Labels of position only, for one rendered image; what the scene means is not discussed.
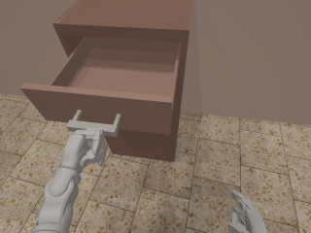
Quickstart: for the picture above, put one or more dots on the cabinet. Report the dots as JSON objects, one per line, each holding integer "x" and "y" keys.
{"x": 154, "y": 20}

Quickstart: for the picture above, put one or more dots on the handle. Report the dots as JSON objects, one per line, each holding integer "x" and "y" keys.
{"x": 110, "y": 130}

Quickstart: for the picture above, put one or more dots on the robot left hand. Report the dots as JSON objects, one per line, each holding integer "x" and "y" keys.
{"x": 84, "y": 147}

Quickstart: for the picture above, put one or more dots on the robot left forearm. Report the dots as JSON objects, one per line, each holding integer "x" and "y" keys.
{"x": 60, "y": 193}

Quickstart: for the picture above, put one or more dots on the robot right hand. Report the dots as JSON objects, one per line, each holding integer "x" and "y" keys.
{"x": 250, "y": 218}

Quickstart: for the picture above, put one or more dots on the drawer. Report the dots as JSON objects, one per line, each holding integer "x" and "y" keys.
{"x": 103, "y": 77}

